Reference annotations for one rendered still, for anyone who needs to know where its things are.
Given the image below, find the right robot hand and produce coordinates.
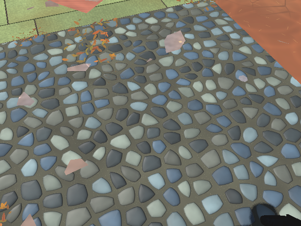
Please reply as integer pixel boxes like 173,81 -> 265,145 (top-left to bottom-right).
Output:
260,214 -> 301,226

